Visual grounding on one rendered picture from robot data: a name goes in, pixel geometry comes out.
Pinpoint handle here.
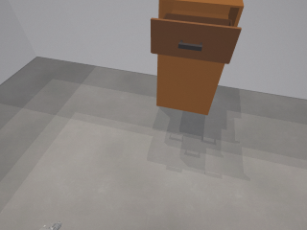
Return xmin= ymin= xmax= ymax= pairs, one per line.
xmin=178 ymin=40 xmax=202 ymax=52

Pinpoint drawer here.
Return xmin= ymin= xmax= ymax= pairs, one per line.
xmin=151 ymin=12 xmax=242 ymax=64

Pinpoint cabinet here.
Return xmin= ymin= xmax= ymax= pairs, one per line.
xmin=156 ymin=0 xmax=244 ymax=115

